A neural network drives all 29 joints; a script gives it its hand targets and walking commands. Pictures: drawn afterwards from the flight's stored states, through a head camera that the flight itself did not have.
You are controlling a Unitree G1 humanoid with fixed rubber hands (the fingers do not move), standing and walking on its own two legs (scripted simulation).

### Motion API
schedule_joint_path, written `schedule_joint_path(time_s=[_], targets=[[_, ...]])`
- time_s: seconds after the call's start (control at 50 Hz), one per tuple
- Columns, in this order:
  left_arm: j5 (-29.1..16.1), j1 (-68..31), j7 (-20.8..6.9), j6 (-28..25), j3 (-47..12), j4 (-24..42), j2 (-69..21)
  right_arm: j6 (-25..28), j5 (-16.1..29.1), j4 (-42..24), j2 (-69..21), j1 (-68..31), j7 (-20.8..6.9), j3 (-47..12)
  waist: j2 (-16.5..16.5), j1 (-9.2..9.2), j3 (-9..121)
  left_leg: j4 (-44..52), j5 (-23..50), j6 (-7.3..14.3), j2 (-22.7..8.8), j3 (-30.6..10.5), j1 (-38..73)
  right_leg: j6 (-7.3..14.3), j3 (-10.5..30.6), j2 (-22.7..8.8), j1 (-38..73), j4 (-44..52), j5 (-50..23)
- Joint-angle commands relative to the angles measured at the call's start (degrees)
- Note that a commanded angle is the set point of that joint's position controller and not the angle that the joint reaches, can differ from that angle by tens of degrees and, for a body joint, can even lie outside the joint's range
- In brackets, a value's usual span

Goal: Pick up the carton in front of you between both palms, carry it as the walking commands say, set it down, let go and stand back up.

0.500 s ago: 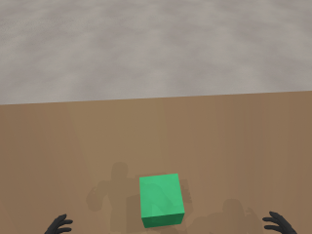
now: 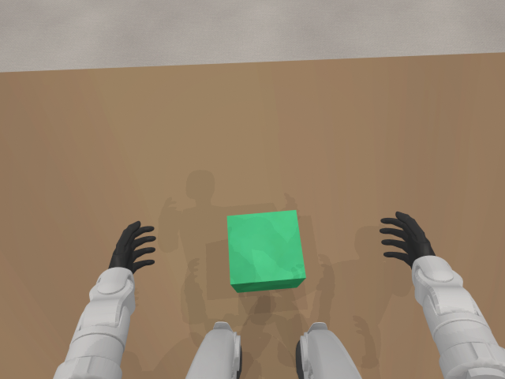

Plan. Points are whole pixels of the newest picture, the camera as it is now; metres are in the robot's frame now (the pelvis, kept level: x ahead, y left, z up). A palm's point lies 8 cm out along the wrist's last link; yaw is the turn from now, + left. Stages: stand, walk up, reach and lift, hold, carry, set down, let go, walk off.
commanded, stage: reach and lift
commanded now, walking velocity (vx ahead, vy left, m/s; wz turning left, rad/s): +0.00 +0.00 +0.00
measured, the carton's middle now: (264, 254) +0.42 +0.01 -0.58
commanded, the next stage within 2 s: none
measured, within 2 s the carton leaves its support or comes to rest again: neither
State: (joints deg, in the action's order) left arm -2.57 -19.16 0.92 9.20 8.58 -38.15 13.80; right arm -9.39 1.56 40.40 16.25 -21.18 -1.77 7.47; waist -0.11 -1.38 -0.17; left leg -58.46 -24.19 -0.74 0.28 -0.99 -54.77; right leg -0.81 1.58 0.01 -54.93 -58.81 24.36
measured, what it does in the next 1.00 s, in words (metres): lowers itself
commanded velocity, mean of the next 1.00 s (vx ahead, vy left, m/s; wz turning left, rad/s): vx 0.00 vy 0.00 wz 0.00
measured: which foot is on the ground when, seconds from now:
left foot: down 0.00-1.00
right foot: down 0.00-1.00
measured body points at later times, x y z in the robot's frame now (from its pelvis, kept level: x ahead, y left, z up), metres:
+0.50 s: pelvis -0.06 -0.01 -0.06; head +0.24 -0.01 +0.27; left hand +0.44 +0.20 -0.17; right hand +0.47 -0.18 -0.17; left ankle +0.03 +0.13 -0.67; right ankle +0.03 -0.13 -0.67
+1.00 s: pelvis -0.07 +0.00 -0.25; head +0.27 +0.00 +0.04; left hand +0.42 +0.21 -0.41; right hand +0.45 -0.18 -0.42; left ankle +0.03 +0.13 -0.67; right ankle +0.03 -0.13 -0.67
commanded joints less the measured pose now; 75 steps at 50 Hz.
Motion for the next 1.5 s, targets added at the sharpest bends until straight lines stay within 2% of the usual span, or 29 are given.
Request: schedule_joint_path(time_s=[0.0,0.16,0.26,0.38,0.54,0.64,0.74,0.82,0.9,1.02,1.1,1.2,1.26,1.32,1.4,1.48], targets=[[-0.74,-12.44,0.75,-1.34,2.60,3.72,6.63,1.18,0.74,-3.56,7.22,-14.33,0.64,2.41,-1.46,-0.43,33.75,2.48,27.25,-2.03,2.42,1.27,8.01,-1.08,-1.08,2.56,12.56,1.30,-27.51],[-1.48,-37.20,1.83,-0.28,5.53,-1.48,6.24,-0.01,0.96,3.72,7.51,-39.33,1.14,4.17,-1.24,-1.00,41.69,1.01,8.59,-2.36,2.56,3.09,-1.83,-0.95,-2.10,2.69,2.44,1.10,-8.51],[-0.62,-49.27,2.42,0.09,7.83,-6.41,5.66,-0.20,0.13,8.85,7.93,-52.80,1.45,5.65,-1.90,-1.73,46.25,-0.62,3.27,-2.41,2.82,4.16,-7.05,-1.05,-2.49,3.05,-2.38,-0.18,-2.19],[3.01,-51.42,2.68,-2.08,11.55,-7.35,4.14,1.45,-4.02,10.61,6.83,-55.61,1.95,8.93,-2.86,-1.89,56.29,-1.04,9.06,-2.55,3.66,4.79,-7.71,-1.51,-2.71,3.72,-1.72,-1.22,-8.77],[6.14,-46.82,1.69,-7.00,14.44,-7.86,0.38,6.19,-5.95,11.23,1.86,-50.99,2.60,10.73,-2.88,-1.74,53.84,-9.86,17.41,-2.71,3.69,4.45,-21.39,-1.49,-1.76,3.93,-13.00,-10.42,-18.98],[4.49,-43.37,1.99,-9.19,13.15,-9.34,0.09,8.20,-4.45,11.11,1.19,-46.84,3.64,9.32,-2.65,-1.32,54.89,-19.66,23.22,-2.91,3.78,3.64,-29.26,-1.56,-1.69,3.93,-23.33,-20.38,-24.09],[-0.87,-43.72,3.41,-10.10,8.21,-5.74,3.26,9.25,0.82,5.86,4.79,-47.60,5.14,4.22,-2.66,-1.26,65.75,-29.84,28.96,-3.06,3.69,3.10,-29.16,-1.50,-2.07,3.50,-25.36,-30.47,-29.34],[-4.78,-46.18,4.51,-9.48,4.76,-2.78,5.44,8.77,4.55,2.91,6.96,-49.95,5.95,1.11,-3.20,-1.23,70.42,-36.39,27.19,-3.20,3.53,3.61,-30.55,-1.63,-2.77,3.48,-26.27,-36.99,-27.14],[-7.01,-50.45,5.41,-8.05,3.09,-1.53,7.23,7.43,6.65,1.75,9.10,-54.13,6.49,0.08,-3.28,-0.99,70.78,-40.78,19.74,-3.41,3.22,4.67,-33.21,-1.61,-3.52,3.33,-27.85,-41.32,-19.84],[-7.82,-58.10,6.14,-6.80,2.76,-9.08,8.10,6.29,8.11,10.48,9.96,-61.47,6.76,-0.51,-2.30,-1.27,56.60,-44.82,4.86,-3.03,1.90,4.99,-41.09,-1.47,-3.33,2.15,-38.14,-45.07,-4.21],[-8.01,-63.11,6.23,-7.46,2.34,-14.77,8.92,7.00,8.86,16.91,10.64,-66.39,6.96,-1.64,-1.77,-1.44,50.92,-47.91,1.50,-2.70,1.05,4.38,-43.32,-1.33,-2.80,1.27,-42.55,-47.98,0.00],[-9.26,-67.81,6.36,-9.15,0.87,-19.46,10.56,8.78,9.98,21.35,12.27,-71.09,7.18,-3.13,-1.54,-1.24,49.03,-52.10,3.23,-2.64,0.48,3.57,-44.19,-1.09,-2.15,0.55,-44.43,-52.16,-1.23],[-10.84,-69.84,6.69,-10.16,-0.65,-19.32,11.69,9.87,11.24,20.47,13.55,-72.87,7.66,-4.39,-1.57,-1.02,52.90,-54.55,6.68,-2.60,0.43,3.51,-42.24,-0.94,-2.22,0.49,-42.02,-54.66,-4.70],[-11.99,-71.63,7.07,-10.57,-1.22,-18.07,12.24,10.20,12.21,17.64,13.90,-75.66,7.94,-6.03,-2.72,-1.66,52.99,-55.62,8.13,-2.48,0.80,3.72,-42.79,-0.93,-2.36,0.52,-41.59,-56.15,-6.39],[-13.88,-69.28,7.02,-10.57,-2.97,-19.39,9.50,10.20,13.32,17.01,12.91,-74.31,7.69,-7.83,-3.63,-1.44,54.58,-57.34,12.23,-2.53,1.31,4.24,-42.01,-1.17,-2.63,1.07,-38.13,-57.79,-11.19],[-13.38,-66.17,7.43,-10.70,-2.82,-19.32,9.07,9.75,12.54,18.58,11.16,-69.83,8.02,-7.28,-3.84,-1.18,55.55,-57.33,12.84,-2.49,1.89,4.63,-42.02,-1.27,-2.80,1.57,-37.06,-57.86,-12.56]])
